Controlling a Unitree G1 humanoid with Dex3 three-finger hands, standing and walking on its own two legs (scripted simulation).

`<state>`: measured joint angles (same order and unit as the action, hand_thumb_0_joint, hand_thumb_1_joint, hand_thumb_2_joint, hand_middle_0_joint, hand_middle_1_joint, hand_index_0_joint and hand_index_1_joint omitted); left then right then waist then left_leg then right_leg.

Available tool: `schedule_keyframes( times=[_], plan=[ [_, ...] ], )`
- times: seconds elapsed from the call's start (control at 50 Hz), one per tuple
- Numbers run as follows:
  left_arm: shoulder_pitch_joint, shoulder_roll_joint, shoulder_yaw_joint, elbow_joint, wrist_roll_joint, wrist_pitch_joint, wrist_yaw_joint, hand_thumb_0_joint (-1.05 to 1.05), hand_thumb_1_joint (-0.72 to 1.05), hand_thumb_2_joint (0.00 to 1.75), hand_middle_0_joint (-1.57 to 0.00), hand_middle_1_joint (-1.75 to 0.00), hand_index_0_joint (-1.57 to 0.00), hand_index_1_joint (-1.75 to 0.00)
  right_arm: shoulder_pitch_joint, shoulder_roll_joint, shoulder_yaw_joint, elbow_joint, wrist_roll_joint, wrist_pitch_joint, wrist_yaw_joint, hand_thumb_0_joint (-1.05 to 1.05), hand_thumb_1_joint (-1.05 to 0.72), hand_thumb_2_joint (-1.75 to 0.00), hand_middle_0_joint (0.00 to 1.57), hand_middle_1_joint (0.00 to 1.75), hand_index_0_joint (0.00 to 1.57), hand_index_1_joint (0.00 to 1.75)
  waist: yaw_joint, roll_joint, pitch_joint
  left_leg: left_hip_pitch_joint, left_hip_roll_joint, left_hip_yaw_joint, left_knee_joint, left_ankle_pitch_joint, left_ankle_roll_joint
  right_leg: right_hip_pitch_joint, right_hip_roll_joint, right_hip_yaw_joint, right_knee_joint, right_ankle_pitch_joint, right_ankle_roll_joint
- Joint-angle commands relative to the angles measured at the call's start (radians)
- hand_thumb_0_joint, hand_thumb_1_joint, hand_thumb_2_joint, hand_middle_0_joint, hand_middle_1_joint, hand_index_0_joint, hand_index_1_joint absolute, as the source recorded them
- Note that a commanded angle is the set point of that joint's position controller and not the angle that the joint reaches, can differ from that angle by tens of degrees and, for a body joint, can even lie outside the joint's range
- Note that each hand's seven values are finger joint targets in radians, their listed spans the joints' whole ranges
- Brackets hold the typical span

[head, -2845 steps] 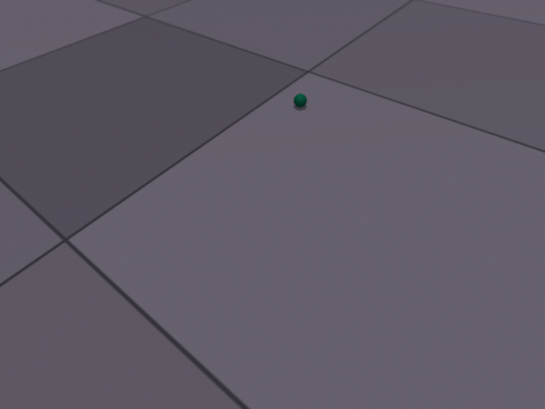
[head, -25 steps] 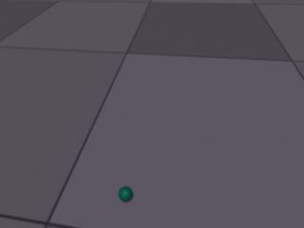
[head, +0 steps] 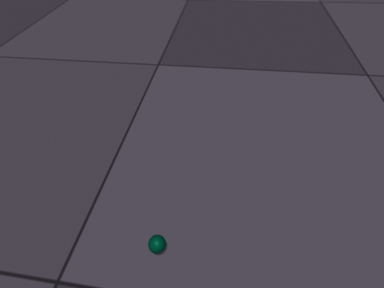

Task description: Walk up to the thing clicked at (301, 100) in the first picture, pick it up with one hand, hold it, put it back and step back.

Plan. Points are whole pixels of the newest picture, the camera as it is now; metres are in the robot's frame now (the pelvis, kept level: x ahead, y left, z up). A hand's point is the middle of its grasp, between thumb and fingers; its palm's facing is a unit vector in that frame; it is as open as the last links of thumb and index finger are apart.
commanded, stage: stand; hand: left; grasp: from above
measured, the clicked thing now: (157, 243) +0.48 +0.22 -0.74
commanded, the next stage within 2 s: step back in 0.06 s
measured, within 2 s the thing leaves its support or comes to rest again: neither
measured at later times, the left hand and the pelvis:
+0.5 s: hand out of the picture +0.09 +0.32 -0.18, palm faces -0.04 -0.93 -0.38, open 7.4 cm; pelvis -0.06 +0.05 -0.02, yaw -1 degrees
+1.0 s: hand out of the picture -0.03 +0.29 -0.15, palm faces -0.08 -0.91 -0.41, open 7.4 cm; pelvis -0.16 +0.04 -0.02, yaw -4 degrees
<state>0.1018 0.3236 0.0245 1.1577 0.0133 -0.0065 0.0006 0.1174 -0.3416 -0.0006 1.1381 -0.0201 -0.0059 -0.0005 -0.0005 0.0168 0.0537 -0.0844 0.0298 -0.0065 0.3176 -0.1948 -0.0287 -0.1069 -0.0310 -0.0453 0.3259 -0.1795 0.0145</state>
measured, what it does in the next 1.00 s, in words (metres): walks backwards: right foot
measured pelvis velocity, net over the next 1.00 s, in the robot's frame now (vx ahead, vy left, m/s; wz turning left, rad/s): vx -0.16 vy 0.04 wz -0.08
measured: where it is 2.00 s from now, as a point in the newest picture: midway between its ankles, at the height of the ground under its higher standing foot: outside the picture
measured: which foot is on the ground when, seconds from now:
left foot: down 0.00-0.80, up 0.82-1.00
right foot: down 0.00-0.34, up 0.36-0.76, down 0.78-1.00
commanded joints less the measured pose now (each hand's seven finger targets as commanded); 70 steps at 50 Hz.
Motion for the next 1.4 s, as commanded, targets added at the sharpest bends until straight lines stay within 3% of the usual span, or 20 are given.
schedule_keyframes(
  times=[0.0, 0.1, 0.22, 0.28, 0.32, 0.34, 0.44, 0.6, 0.68, 0.74, 0.76, 0.78, 0.8, 0.88, 1.0, 1.06, 1.1, 1.12, 1.2, 1.38],
  plan=[
    [-0.042, 0.21, 0.035, -0.06, -0.003, -0.023, 0.013, 0.0, 0.9, 0.9, -0.2, -0.3, -0.2, -0.3, -0.041, -0.199, -0.04, -0.054, 0.005, -0.023, -0.015, 0.0, -0.9, -0.9, 0.2, 0.3, 0.2, 0.3, 0.003, -0.014, -0.068, -0.038, 0.097, -0.068, -0.053, 0.125, 0.041, 0.038, -0.106, 0.09, -0.053, 0.127, -0.028],
    [-0.005, 0.29, 0.092, -0.145, -0.018, -0.012, 0.028, 0.0, 0.9, 0.9, -0.2, -0.3, -0.2, -0.3, -0.026, -0.215, -0.061, -0.104, 0.017, 0.01, -0.009, 0.0, -0.9, -0.9, 0.2, 0.3, 0.2, 0.3, -0.003, -0.081, -0.092, -0.095, 0.039, -0.027, 0.209, 0.264, 0.068, 0.001, -0.143, 0.143, 0.055, 0.423, -0.102],
    [-0.097, 0.329, 0.108, -0.274, 0.015, 0.005, 0.034, 0.0, 0.9, 0.9, -0.2, -0.3, -0.2, -0.3, 0.053, -0.196, -0.082, -0.17, 0.016, 0.052, 0.006, 0.0, -0.9, -0.9, 0.2, 0.3, 0.2, 0.3, -0.023, -0.226, -0.097, -0.174, -0.05, -0.054, 0.598, -0.357, 0.079, -0.171, -0.325, 0.266, 0.065, 0.372, -0.272],
    [-0.138, 0.293, 0.089, -0.317, 0.009, 0.021, 0.034, 0.0, 0.9, 0.9, -0.2, -0.3, -0.2, -0.3, 0.12, -0.214, -0.094, -0.177, 0.013, 0.032, 0.004, 0.0, -0.9, -0.9, 0.2, 0.3, 0.2, 0.3, -0.062, -0.152, -0.115, -0.139, -0.009, -0.026, 0.245, -0.005, 0.076, -0.136, -0.195, 0.153, 0.248, 0.307, -0.143],
    [-0.093, 0.19, 0.072, -0.345, -0.009, 0.044, 0.036, 0.0, 0.9, 0.9, -0.2, -0.3, -0.2, -0.3, 0.106, -0.331, -0.127, -0.196, -0.028, 0.015, -0.005, 0.0, -0.9, -0.9, 0.2, 0.3, 0.2, 0.3, -0.031, 0.239, -0.07, -0.003, 0.228, -0.378, 0.037, 0.576, 0.122, -0.402, 0.109, 0.097, 0.565, -0.351, -0.048],
    [-0.049, 0.211, 0.076, -0.328, -0.005, 0.056, 0.045, 0.0, 0.9, 0.9, -0.2, -0.3, -0.2, -0.3, 0.105, -0.35, -0.13, -0.207, -0.021, 0.012, -0.008, 0.0, -0.9, -0.9, 0.2, 0.3, 0.2, 0.3, -0.02, 0.129, -0.097, -0.026, 0.276, -0.362, 0.101, 0.748, 0.181, -0.382, 0.13, 0.201, 0.693, -0.469, -0.046],
    [0.033, 0.239, 0.083, -0.305, -0.009, 0.056, 0.047, 0.0, 0.9, 0.9, -0.2, -0.3, -0.2, -0.3, -0.048, -0.275, -0.115, -0.295, -0.012, 0.008, -0.039, 0.0, -0.9, -0.9, 0.2, 0.3, 0.2, 0.3, 0.036, 0.148, -0.102, 0.021, 0.209, -0.232, 0.157, 0.629, 0.201, -0.436, 0.128, 0.251, 0.899, -0.319, -0.028],
    [0.007, 0.236, 0.1, -0.38, 0.004, 0.041, 0.03, 0.0, 0.9, 0.9, -0.2, -0.3, -0.2, -0.3, 0.073, -0.284, -0.127, -0.324, -0.004, 0.006, -0.042, 0.0, -0.9, -0.9, 0.2, 0.3, 0.2, 0.3, -0.045, 0.103, -0.108, 0.083, 0.259, -0.244, 0.185, 0.555, 0.295, -0.379, 0.09, 0.173, 0.665, -0.342, 0.01],
    [0.062, 0.227, 0.103, -0.368, 0.009, 0.032, 0.02, 0.0, 0.9, 0.9, -0.2, -0.3, -0.2, -0.3, 0.037, -0.295, -0.124, -0.352, -0.001, 0.012, -0.034, 0.0, -0.9, -0.9, 0.2, 0.3, 0.2, 0.3, -0.023, 0.118, -0.154, 0.02, 0.231, -0.216, 0.22, 0.42, 0.254, -0.245, 0.056, 0.105, 0.416, -0.282, -0.018],
    [0.15, 0.23, 0.11, -0.333, 0.023, 0.019, 0.019, 0.0, 0.9, 0.9, -0.2, -0.3, -0.2, -0.3, -0.006, -0.28, -0.112, -0.356, 0.012, 0.024, -0.028, 0.0, -0.9, -0.9, 0.2, 0.3, 0.2, 0.3, 0.028, 0.076, -0.142, -0.196, 0.177, -0.169, 0.285, 0.232, 0.156, -0.022, 0.031, 0.111, 0.138, 0.008, -0.062],
    [0.147, 0.301, 0.129, -0.346, 0.033, 0.014, 0.019, 0.0, 0.9, 0.9, -0.2, -0.3, -0.2, -0.3, -0.005, -0.245, -0.102, -0.366, 0.019, 0.026, -0.025, 0.0, -0.9, -0.9, 0.2, 0.3, 0.2, 0.3, 0.019, -0.096, -0.126, -0.362, 0.071, -0.114, 0.401, 0.035, 0.088, 0.032, -0.114, 0.347, 0.11, 0.097, -0.129],
    [0.099, 0.381, 0.143, -0.367, 0.012, 0.019, 0.013, 0.0, 0.9, 0.9, -0.2, -0.3, -0.2, -0.3, -0.049, -0.214, -0.098, -0.37, 0.024, 0.031, -0.031, 0.0, -0.9, -0.9, 0.2, 0.3, 0.2, 0.3, 0.048, -0.291, -0.067, -0.372, -0.118, -0.005, 0.623, -0.335, 0.035, -0.133, -0.316, 0.562, 0.014, 0.179, -0.311],
    [0.054, 0.389, 0.143, -0.407, 0.027, 0.009, 0.016, 0.0, 0.9, 0.9, -0.2, -0.3, -0.2, -0.3, -0.043, -0.236, -0.109, -0.357, 0.016, 0.038, -0.037, 0.0, -0.9, -0.9, 0.2, 0.3, 0.2, 0.3, 0.043, -0.259, -0.029, -0.36, -0.113, -0.109, 0.825, -0.454, 0.027, -0.21, -0.377, 0.635, 0.016, 0.277, -0.365],
    [-0.039, 0.271, 0.117, -0.441, 0.014, 0.016, 0.031, 0.0, 0.9, 0.9, -0.2, -0.3, -0.2, -0.3, 0.072, -0.235, -0.092, -0.306, 0.032, 0.026, -0.037, 0.0, -0.9, -0.9, 0.2, 0.3, 0.2, 0.3, -0.01, -0.147, -0.053, -0.387, -0.162, -0.145, 0.9, -0.313, 0.01, -0.114, -0.177, 0.287, 0.135, 0.41, -0.238],
    [0.038, 0.273, 0.113, -0.461, 0.023, 0.031, 0.036, 0.0, 0.9, 0.9, -0.2, -0.3, -0.2, -0.3, 0.067, -0.222, -0.088, -0.335, 0.012, 0.017, -0.031, 0.0, -0.9, -0.9, 0.2, 0.3, 0.2, 0.3, 0.035, -0.21, -0.103, -0.33, -0.061, -0.048, 0.427, -0.313, 0.018, 0.049, -0.193, 0.283, 0.205, 0.418, -0.224],
    [0.003, 0.287, 0.103, -0.472, 0.005, 0.048, 0.022, 0.0, 0.9, 0.9, -0.2, -0.3, -0.2, -0.3, 0.16, -0.217, -0.104, -0.298, -0.002, 0.003, -0.024, 0.0, -0.9, -0.9, 0.2, 0.3, 0.2, 0.3, -0.019, -0.163, -0.13, -0.124, -0.056, 0.007, 0.088, 0.006, 0.042, -0.057, -0.15, 0.245, 0.304, 0.3, -0.158],
    [0.051, 0.211, 0.084, -0.486, -0.003, 0.052, 0.018, 0.0, 0.9, 0.9, -0.2, -0.3, -0.2, -0.3, 0.085, -0.365, -0.141, -0.334, -0.028, -0.003, -0.019, 0.0, -0.9, -0.9, 0.2, 0.3, 0.2, 0.3, 0.011, 0.18, -0.114, 0.012, 0.269, -0.442, 0.03, 0.239, 0.182, -0.395, 0.09, 0.124, 0.55, -0.243, -0.046],
    [-0.042, 0.254, 0.108, -0.488, 0.008, 0.05, 0.037, 0.0, 0.9, 0.9, -0.2, -0.3, -0.2, -0.3, 0.093, -0.417, -0.148, -0.347, -0.02, -0.003, -0.015, 0.0, -0.9, -0.9, 0.2, 0.3, 0.2, 0.3, -0.066, 0.219, -0.094, -0.141, 0.398, -0.548, 0.021, 0.37, 0.324, -0.352, 0.126, 0.187, 0.737, -0.502, -0.027],
    [0.047, 0.256, 0.117, -0.428, -0.005, 0.051, 0.031, 0.0, 0.9, 0.9, -0.2, -0.3, -0.2, -0.3, -0.011, -0.289, -0.116, -0.362, -0.012, -0.008, -0.035, 0.0, -0.9, -0.9, 0.2, 0.3, 0.2, 0.3, 0.025, 0.096, -0.067, -0.082, 0.235, -0.249, 0.132, 0.467, 0.256, -0.416, 0.136, 0.252, 0.958, -0.338, -0.031],
    [0.101, 0.229, 0.114, -0.406, 0.007, 0.035, 0.008, 0.0, 0.9, 0.9, -0.2, -0.3, -0.2, -0.3, 0.025, -0.313, -0.125, -0.4, -0.013, 0.012, -0.03, 0.0, -0.9, -0.9, 0.2, 0.3, 0.2, 0.3, -0.013, 0.198, -0.11, -0.083, 0.214, -0.195, 0.2, 0.334, 0.252, -0.228, 0.061, 0.085, 0.441, -0.297, -0.005]
  ],
)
